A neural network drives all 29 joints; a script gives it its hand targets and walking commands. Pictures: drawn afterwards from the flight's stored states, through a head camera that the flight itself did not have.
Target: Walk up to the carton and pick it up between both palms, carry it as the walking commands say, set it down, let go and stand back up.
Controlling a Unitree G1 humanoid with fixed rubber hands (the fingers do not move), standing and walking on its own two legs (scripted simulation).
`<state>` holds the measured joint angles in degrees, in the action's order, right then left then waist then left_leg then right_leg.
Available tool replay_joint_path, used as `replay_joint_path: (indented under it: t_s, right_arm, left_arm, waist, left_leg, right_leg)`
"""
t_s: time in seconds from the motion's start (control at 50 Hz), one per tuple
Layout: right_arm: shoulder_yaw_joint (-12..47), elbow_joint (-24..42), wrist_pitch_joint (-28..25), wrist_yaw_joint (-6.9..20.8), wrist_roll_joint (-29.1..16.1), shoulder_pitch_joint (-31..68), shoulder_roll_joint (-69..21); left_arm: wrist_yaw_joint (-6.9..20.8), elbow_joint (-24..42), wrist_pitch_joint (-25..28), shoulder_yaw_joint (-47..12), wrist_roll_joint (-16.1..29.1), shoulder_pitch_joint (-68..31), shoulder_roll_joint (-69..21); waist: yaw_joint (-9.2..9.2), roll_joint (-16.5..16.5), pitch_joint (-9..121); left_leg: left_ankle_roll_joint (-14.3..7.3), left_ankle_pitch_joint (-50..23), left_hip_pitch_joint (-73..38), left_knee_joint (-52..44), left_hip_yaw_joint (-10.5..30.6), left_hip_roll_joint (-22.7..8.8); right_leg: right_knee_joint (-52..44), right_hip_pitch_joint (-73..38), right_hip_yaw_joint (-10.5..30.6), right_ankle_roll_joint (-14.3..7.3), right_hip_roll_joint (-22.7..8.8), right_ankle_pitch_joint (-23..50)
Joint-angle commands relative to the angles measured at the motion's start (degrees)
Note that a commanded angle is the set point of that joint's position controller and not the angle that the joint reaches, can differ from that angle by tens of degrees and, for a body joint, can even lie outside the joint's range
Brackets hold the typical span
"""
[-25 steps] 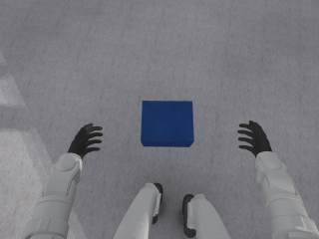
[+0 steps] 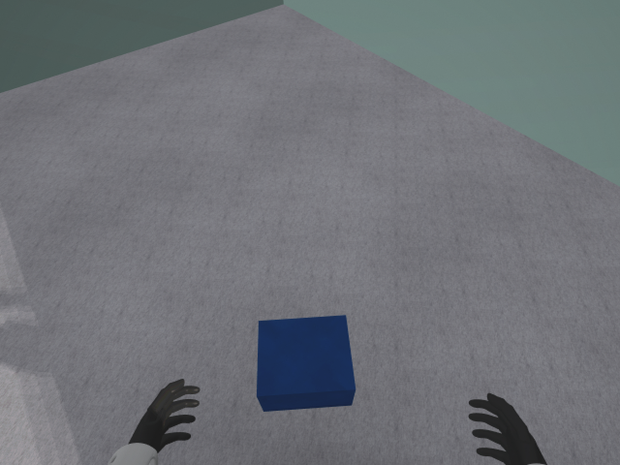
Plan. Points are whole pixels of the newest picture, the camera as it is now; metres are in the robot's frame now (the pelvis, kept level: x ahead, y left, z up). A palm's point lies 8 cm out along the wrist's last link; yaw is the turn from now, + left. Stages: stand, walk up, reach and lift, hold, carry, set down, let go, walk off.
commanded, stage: let go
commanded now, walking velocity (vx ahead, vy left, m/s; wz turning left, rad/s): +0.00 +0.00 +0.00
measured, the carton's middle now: (305, 363) +0.49 +0.07 -0.69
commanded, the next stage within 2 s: stand in 0.42 s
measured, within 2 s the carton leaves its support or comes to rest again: neither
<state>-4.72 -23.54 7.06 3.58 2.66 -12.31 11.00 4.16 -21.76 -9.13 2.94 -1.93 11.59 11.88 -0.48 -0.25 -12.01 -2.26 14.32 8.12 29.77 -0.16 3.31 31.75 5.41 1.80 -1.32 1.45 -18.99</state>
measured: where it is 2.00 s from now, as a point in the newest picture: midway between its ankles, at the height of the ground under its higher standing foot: outside the picture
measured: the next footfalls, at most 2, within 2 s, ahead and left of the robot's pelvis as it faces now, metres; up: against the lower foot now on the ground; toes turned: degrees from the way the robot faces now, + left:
none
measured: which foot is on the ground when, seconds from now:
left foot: down 0.00-1.00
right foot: down 0.00-1.00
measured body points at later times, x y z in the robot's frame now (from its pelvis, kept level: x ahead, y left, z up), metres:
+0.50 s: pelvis +0.05 -0.01 +0.00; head +0.04 +0.00 +0.45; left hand +0.19 +0.24 -0.09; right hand +0.20 -0.25 -0.09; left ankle +0.03 +0.09 -0.73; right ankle -0.01 -0.11 -0.73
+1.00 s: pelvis +0.03 +0.01 +0.01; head -0.03 +0.04 +0.45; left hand +0.16 +0.30 -0.10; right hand +0.16 -0.28 -0.07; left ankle +0.03 +0.10 -0.73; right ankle -0.01 -0.11 -0.73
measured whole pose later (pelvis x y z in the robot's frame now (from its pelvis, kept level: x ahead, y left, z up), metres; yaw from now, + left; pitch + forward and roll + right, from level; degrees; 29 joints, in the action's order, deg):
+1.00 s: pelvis +0.03 +0.01 +0.01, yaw -1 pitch -2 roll +0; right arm -3.0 -46.4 -1.9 -0.2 2.0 -13.0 16.7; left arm -0.3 -43.8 1.5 2.8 -2.0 15.9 19.1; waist -0.3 -3.0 7.3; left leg -3.3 15.6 10.4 28.0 -0.8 2.9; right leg 26.2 6.3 2.6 -0.3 1.6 -17.9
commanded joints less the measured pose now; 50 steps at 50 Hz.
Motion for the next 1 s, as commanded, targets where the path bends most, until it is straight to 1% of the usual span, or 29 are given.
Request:
replay_joint_path:
  t_s: [0.0, 0.02, 0.08, 0.1, 0.14, 0.16, 0.18, 0.2, 0.22, 0.24, 0.26, 0.34, 0.36, 0.38, 0.42, 0.46, 0.48, 0.5, 0.52, 0.54, 0.58, 0.6, 0.66, 0.72, 0.8, 0.84, 0.9, 0.94, 0.98]
  right_arm:
    - [-1.9, 10.1, -1.1, -0.5, -0.6, 2.0, 7.0]
    - [-1.0, 7.8, -0.4, -0.5, -1.1, 0.2, 6.0]
    - [0.0, 9.2, -0.8, -0.1, -2.4, 1.6, 5.7]
    - [0.8, 7.1, -0.4, -0.1, -3.0, 1.0, 5.3]
    - [1.6, 5.1, 0.1, -0.3, -3.4, -0.6, 5.6]
    - [-0.2, 7.0, 0.0, -0.4, -2.3, 1.9, 6.0]
    - [2.2, 3.5, 0.1, -0.9, -3.4, -3.0, 5.5]
    - [0.4, 6.7, -0.6, -1.3, -2.9, 1.7, 6.6]
    - [0.8, 3.4, -0.9, -2.0, -2.9, -1.8, 6.2]
    - [0.6, 3.7, -1.3, -2.1, -3.1, -1.8, 6.6]
    - [-0.1, 3.1, -1.5, -2.7, -2.9, -2.6, 6.6]
    - [1.3, 5.5, -3.3, -3.7, -3.0, -0.2, 6.7]
    - [1.9, 3.1, -3.1, -4.0, -3.2, -2.6, 6.1]
    - [-1.3, -5.9, -4.2, -4.4, -0.4, 0.4, 13.8]
    - [-1.9, -6.8, -5.5, -3.7, -0.1, 3.1, 15.0]
    - [-1.7, -7.9, -6.4, -3.7, -0.7, 2.7, 14.4]
    - [-1.7, -9.5, -7.1, -3.8, -0.3, 2.4, 15.2]
    - [-1.3, -10.5, -7.6, -3.8, -0.2, 4.3, 12.9]
    - [-1.6, -11.1, -8.0, -4.1, -0.5, 3.1, 14.0]
    - [-1.7, -11.7, -8.4, -3.8, -0.5, 4.5, 14.6]
    - [-1.1, -13.1, -8.9, -3.9, -0.8, 3.0, 13.9]
    - [-1.5, -13.6, -9.0, -3.8, -0.6, 3.5, 14.9]
    - [-1.3, -14.7, -9.0, -4.2, -0.8, 2.6, 15.3]
    - [-1.9, -15.1, -9.3, -4.2, -0.2, 4.5, 16.7]
    - [-1.5, -15.7, -9.6, -3.7, -1.2, 5.1, 16.6]
    - [-1.7, -15.8, -10.3, -4.1, -0.6, 5.0, 17.5]
    - [-1.1, -17.6, -10.1, -4.0, -0.9, 4.8, 18.1]
    - [-1.3, -18.1, -10.5, -4.2, -0.7, 5.1, 18.3]
    - [-1.3, -18.6, -10.8, -4.4, -0.9, 4.7, 18.5]
  left_arm:
    - [0.4, 7.1, 1.1, 2.5, 0.6, -0.8, 7.7]
    - [0.3, 8.0, 1.1, 2.3, 0.4, -1.7, 8.0]
    - [-0.2, 10.4, 1.3, 2.9, -0.2, -3.1, 8.6]
    - [-0.6, 8.2, 0.9, 2.8, -0.5, -1.0, 9.1]
    - [-0.5, 7.0, 0.3, 2.1, 0.1, -0.7, 8.9]
    - [-0.8, 6.2, 0.3, 2.6, -0.3, 0.3, 8.9]
    - [-0.9, 5.0, 0.3, 1.9, 0.5, 2.0, 8.1]
    - [-1.4, 5.4, -1.2, 2.4, 0.9, -0.1, 7.1]
    - [-1.5, 5.2, -1.1, 1.4, 1.1, 0.6, 6.8]
    - [-2.2, 5.9, -2.3, 2.3, 0.6, 0.9, 7.1]
    - [-2.2, 6.3, -2.7, 1.3, 0.5, 0.4, 7.1]
    - [-3.1, 6.6, -2.6, 1.7, 0.2, 0.4, 6.8]
    - [-3.2, 7.8, -2.7, 1.6, 0.5, 0.6, 7.9]
    - [-4.8, -1.8, 1.7, 4.2, 0.6, 3.3, 14.8]
    - [-5.4, -3.6, 4.7, 3.7, 0.2, 1.1, 15.1]
    - [-5.3, -4.5, 7.0, 2.5, 0.2, -0.4, 13.6]
    - [-5.1, -5.9, 8.0, 2.3, 0.2, -0.8, 14.2]
    - [-5.0, -6.8, 8.4, 2.6, -0.3, -1.2, 13.1]
    - [-4.9, -7.2, 8.8, 2.5, -0.3, -3.1, 14.1]
    - [-4.6, -7.6, 9.2, 2.5, 0.2, -1.5, 13.4]
    - [-4.7, -9.8, 10.1, 2.5, -0.2, -0.3, 14.4]
    - [-4.7, -10.7, 10.3, 2.2, 0.2, 0.4, 14.0]
    - [-5.1, -12.7, 11.1, 2.5, 0.1, 0.6, 15.5]
    - [-4.8, -13.4, 11.4, 2.6, 0.0, 1.9, 16.1]
    - [-5.0, -14.3, 11.7, 2.8, -0.2, 1.0, 17.4]
    - [-4.9, -15.3, 11.8, 2.2, 0.0, -0.5, 16.7]
    - [-4.9, -16.1, 11.8, 2.5, -0.3, 0.3, 17.6]
    - [-4.8, -17.0, 12.1, 2.2, -0.1, 0.3, 16.9]
    - [-4.8, -17.5, 12.1, 1.9, 0.5, 0.5, 16.6]
  waist:
    - [-0.25, -5.1, 10.6]
    - [-0.51, -1.8, 10.1]
    - [-1.19, 1.5, 11.4]
    - [-2.97, 1.6, 11.0]
    - [-0.97, 2.7, 7.6]
    - [-2.08, 0.4, 10.5]
    - [-1.16, 1.6, 9.2]
    - [-1.07, -1.7, 11.5]
    - [0.43, 0.7, 8.4]
    - [-0.16, -0.2, 11.1]
    - [1.29, -1.4, 11.4]
    - [0.64, -3.5, 16.3]
    - [0.92, -1.6, 14.8]
    - [-3.86, -7.3, 22.6]
    - [-2.28, -2.7, 22.2]
    - [-0.84, -4.0, 22.9]
    - [0.55, -1.1, 20.2]
    - [-0.54, -4.5, 18.1]
    - [1.14, -0.4, 19.6]
    - [-0.27, 0.9, 18.1]
    - [0.08, -0.3, 18.6]
    - [-0.26, 3.2, 16.6]
    - [0.25, 0.2, 15.0]
    - [0.43, 3.5, 12.3]
    - [0.55, 1.0, 12.6]
    - [0.55, 3.3, 14.2]
    - [-0.2, 0.6, 11.2]
    - [-0.34, 3.6, 10.9]
    - [0.36, 3.3, 11.2]
  left_leg:
    - [2.1, -12.9, -17.2, -2.6, 0.7, -0.4]
    - [2.0, -12.7, -15.7, -3.0, 0.6, -0.8]
    - [2.4, -13.2, -11.5, -3.7, 1.3, -0.4]
    - [2.3, -15.6, -11.0, -3.6, 1.6, -0.4]
    - [2.5, -14.4, -9.4, -3.6, 1.2, 0.1]
    - [2.4, -17.8, -9.8, -3.9, 1.7, 0.4]
    - [2.3, -16.4, -8.7, -4.2, 1.7, 0.6]
    - [2.3, -14.7, -7.1, -3.5, 1.3, 0.6]
    - [2.4, -14.7, -6.2, -4.4, 1.1, 0.8]
    - [2.7, -15.5, -5.3, -3.7, 1.6, 0.6]
    - [2.7, -15.8, -5.7, -3.5, 1.4, 0.6]
    - [2.6, -18.3, -0.5, -1.5, 1.5, 1.2]
    - [2.7, -18.0, -1.3, -1.7, 1.6, 1.0]
    - [3.1, -25.0, 0.6, -0.9, 3.4, -5.3]
    - [2.4, -23.2, 1.0, 0.0, 4.9, -5.4]
    - [2.1, -18.9, -0.1, -0.8, 4.7, -6.4]
    - [1.8, -17.0, 0.1, -2.4, 5.1, -6.4]
    - [1.7, -15.9, -0.4, -2.9, 5.1, -6.5]
    - [1.3, -17.8, -0.6, -3.0, 6.3, -7.6]
    - [1.3, -19.4, 0.4, -2.7, 6.2, -7.5]
    - [0.5, -20.1, 0.3, -3.5, 6.8, -7.7]
    - [0.6, -20.7, 1.0, -3.0, 6.6, -7.4]
    - [0.5, -26.0, 0.9, -3.2, 6.7, -8.1]
    - [0.6, -23.3, 1.8, -3.7, 6.5, -8.2]
    - [0.6, -19.0, 1.9, -5.6, 7.8, -8.0]
    - [0.5, -17.0, 1.4, -6.1, 8.4, -8.7]
    - [0.3, -14.3, 3.0, -8.1, 8.6, -8.5]
    - [0.2, -12.2, 2.8, -9.4, 10.4, -9.5]
    - [0.5, -5.5, 4.4, -12.2, 11.4, -9.7]
  right_leg:
    - [-11.9, 9.3, 0.8, 0.7, -2.7, 9.3]
    - [-11.3, 6.9, 1.0, 1.2, -2.7, 12.5]
    - [-10.1, 2.1, 1.4, 1.3, -2.2, 17.3]
    - [-9.5, 1.7, 1.4, 1.8, -2.1, 21.0]
    - [-10.3, 3.4, 3.0, 1.3, -2.6, 24.1]
    - [-9.2, 1.2, 1.6, 2.0, -1.4, 26.2]
    - [-10.0, -0.1, 3.4, 1.5, -2.5, 29.2]
    - [-8.5, 0.2, 2.0, 2.2, -2.0, 27.9]
    - [-8.8, 0.2, 2.7, 2.0, -2.1, 30.3]
    - [-8.2, -1.1, 2.5, 1.8, -2.2, 30.4]
    - [-7.7, -1.0, 2.0, 2.4, -1.8, 32.1]
    - [-4.9, -3.3, 1.9, 3.1, -1.8, 40.9]
    - [-5.1, -2.3, 1.9, 2.8, -2.0, 40.0]
    - [-4.0, -1.2, 2.5, 3.1, -4.5, 34.5]
    - [-6.3, -1.3, 5.2, 3.8, -6.2, 33.7]
    - [-6.6, 0.6, 5.7, 1.7, -6.2, 28.5]
    - [-7.3, 2.7, 5.8, 0.8, -6.4, 25.7]
    - [-9.0, 5.2, 5.5, 1.1, -5.7, 22.3]
    - [-8.3, 5.0, 5.6, 0.4, -6.2, 21.1]
    - [-8.3, 5.5, 5.5, 0.8, -5.9, 20.7]
    - [-8.3, 3.9, 6.0, 0.1, -6.7, 24.3]
    - [-8.5, 5.2, 6.9, 0.4, -6.2, 24.8]
    - [-7.6, 5.1, 5.5, 0.4, -6.0, 29.2]
    - [-9.0, 6.5, 5.5, 0.5, -5.8, 25.4]
    - [-9.2, 6.7, 6.1, -0.3, -5.6, 20.7]
    - [-10.3, 6.3, 6.6, -0.4, -5.5, 16.0]
    - [-10.2, 7.8, 6.8, -0.7, -5.1, 14.4]
    - [-10.4, 8.4, 6.9, -0.7, -4.9, 9.8]
    - [-10.5, 7.3, 6.8, -1.0, -5.3, 7.6]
